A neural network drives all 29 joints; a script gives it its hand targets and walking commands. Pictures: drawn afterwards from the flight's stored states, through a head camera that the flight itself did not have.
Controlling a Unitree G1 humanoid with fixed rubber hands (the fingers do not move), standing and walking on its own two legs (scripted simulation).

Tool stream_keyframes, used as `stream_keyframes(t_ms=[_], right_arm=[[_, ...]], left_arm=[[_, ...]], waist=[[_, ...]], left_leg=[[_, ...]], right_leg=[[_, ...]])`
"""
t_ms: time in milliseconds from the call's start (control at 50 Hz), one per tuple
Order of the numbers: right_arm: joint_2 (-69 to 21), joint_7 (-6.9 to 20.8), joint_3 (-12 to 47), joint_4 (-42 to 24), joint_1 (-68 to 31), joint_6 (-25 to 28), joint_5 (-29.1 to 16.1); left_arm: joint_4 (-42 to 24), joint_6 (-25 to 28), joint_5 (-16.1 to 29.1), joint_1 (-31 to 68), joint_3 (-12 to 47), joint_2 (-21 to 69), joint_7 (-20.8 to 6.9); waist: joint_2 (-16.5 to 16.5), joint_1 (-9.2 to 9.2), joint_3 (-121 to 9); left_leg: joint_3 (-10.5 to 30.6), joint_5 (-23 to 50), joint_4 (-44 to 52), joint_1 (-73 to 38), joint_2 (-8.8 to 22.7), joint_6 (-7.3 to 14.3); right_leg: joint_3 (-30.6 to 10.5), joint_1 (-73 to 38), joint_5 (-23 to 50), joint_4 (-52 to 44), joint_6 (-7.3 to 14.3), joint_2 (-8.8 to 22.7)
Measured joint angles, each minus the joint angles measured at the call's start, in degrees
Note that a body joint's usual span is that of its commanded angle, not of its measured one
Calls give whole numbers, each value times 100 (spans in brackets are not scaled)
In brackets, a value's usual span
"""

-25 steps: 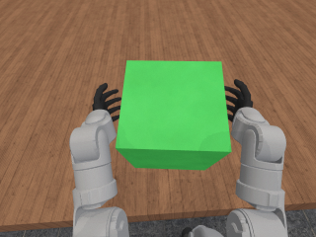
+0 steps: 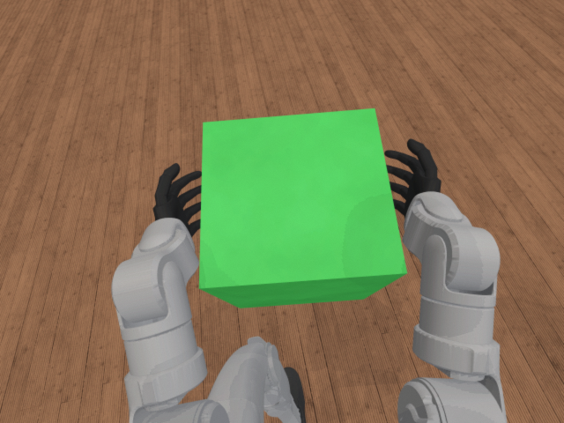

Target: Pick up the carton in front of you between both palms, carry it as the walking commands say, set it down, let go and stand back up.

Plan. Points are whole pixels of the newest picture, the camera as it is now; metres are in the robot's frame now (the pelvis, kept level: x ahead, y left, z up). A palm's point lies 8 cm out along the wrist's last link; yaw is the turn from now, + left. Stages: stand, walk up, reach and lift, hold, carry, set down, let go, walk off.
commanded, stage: carry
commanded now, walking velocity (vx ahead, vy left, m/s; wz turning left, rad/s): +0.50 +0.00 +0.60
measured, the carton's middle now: (296, 225) +0.36 -0.02 +0.04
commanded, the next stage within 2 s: none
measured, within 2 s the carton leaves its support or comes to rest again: neither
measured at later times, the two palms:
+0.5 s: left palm out of the picture +0.65 +0.25 +0.28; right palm out of the picture +0.73 -0.05 +0.29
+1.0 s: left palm out of the picture +0.87 +0.36 +0.19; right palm out of the picture +0.95 +0.07 +0.20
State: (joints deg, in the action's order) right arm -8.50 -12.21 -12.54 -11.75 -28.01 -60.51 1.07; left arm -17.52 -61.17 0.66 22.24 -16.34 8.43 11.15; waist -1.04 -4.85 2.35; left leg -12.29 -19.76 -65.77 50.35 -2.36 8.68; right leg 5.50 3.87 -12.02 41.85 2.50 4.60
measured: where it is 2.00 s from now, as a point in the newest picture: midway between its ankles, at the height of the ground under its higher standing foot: (239, 138)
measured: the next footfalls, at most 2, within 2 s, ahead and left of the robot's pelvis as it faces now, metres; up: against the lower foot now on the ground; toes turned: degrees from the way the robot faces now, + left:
right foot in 0.46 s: +0.52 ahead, -0.07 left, +0.00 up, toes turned +10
left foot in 0.82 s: +0.62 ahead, +0.23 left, +0.00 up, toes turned +30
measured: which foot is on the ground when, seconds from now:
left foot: down 0.00-0.48, up 0.50-0.80, down 0.82-1.00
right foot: up 0.00-0.44, down 0.46-0.84, up 0.86-1.00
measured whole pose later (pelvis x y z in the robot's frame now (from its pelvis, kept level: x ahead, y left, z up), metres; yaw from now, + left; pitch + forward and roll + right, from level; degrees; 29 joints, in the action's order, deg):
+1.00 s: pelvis +0.65 +0.14 +0.13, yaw +15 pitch +6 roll -2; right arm -7.4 -7.5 -5.3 -18.9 -5.6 -61.6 2.9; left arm -20.2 -63.0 -1.6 5.4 -5.3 7.4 8.6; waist -0.3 0.2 -2.5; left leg -13.9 -13.7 -20.1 12.3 4.4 1.1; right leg 5.5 28.8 -21.5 55.5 0.1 3.2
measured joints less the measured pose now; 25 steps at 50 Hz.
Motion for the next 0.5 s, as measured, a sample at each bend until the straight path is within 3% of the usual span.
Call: stream_keyframes(t_ms=[40, 60, 80, 120, 200, 300, 400, 460, 500], right_arm=[[-5, 2, 101, 51, -56, -45, -115], [-2, -72, 137, 55, -29, -41, -117], [12, -134, 159, 51, -4, -53, -149], [42, -185, 129, 64, -31, -81, -235], [160, -178, 84, 108, -277, -69, -372], [229, -136, -29, 93, -591, -214, -332], [205, -25, -272, 290, -762, -507, -160], [232, -8, -474, 355, -807, -667, -32], [404, -22, -603, 448, -847, -689, 5]], left_arm=[[261, 101, -204, 148, -74, -88, -9], [342, 124, -289, 184, -133, -69, -4], [374, 131, -364, 197, -207, -6, 1], [345, 139, -482, 214, -326, 147, 4], [226, 164, -649, 368, -364, 231, 4], [253, -74, -590, 741, -223, -10, 93], [589, -524, -407, 1081, -137, -216, 248], [897, -741, -275, 1355, -85, -257, 306], [1090, -756, -228, 1503, -20, -146, 342]], waist=[[17, -333, 140], [47, -448, 177], [51, -536, 200], [-1, -622, 230], [-141, -534, 107], [-10, -250, -388], [171, 75, -898], [264, 273, -985], [90, 522, -915]], left_leg=[[52, -325, 167, -396, -179, 61], [74, -305, 381, -653, -275, 97], [119, -233, 675, -941, -358, 117], [262, -100, 1365, -1550, -472, 97], [683, 96, 2671, -2609, -484, 24], [1278, 37, 3613, -3540, -398, -79], [1783, -372, 4061, -4391, -308, -205], [1846, -701, 3449, -4601, -318, -275], [1748, -506, 1738, -4012, -273, -453]], right_leg=[[-731, 1229, -245, 3214, -49, -425], [-936, 1734, -372, 4369, -12, -618], [-1029, 2186, -516, 5141, 38, -750], [-1019, 2989, -829, 5721, 123, -831], [-642, 4042, -1101, 4311, 28, -567], [-492, 4230, -25, 1598, -185, -284], [-324, 3571, 856, -368, -239, -306], [-38, 2664, 1251, -1475, -251, -416], [164, 2454, 709, -1276, -17, -456]])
